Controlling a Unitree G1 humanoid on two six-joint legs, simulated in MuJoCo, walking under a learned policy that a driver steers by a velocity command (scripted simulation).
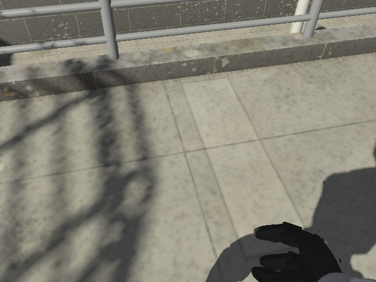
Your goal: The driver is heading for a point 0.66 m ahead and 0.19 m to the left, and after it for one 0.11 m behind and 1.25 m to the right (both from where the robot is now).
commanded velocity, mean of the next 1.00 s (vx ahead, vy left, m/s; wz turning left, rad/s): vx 0.50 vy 0.00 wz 0.25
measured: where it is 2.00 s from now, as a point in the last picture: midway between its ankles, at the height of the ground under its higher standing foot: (181, 207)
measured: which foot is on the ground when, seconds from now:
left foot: down 0.00-0.54, up 0.56-1.00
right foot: down 0.00-0.04, up 0.06-0.50, down 0.52-1.00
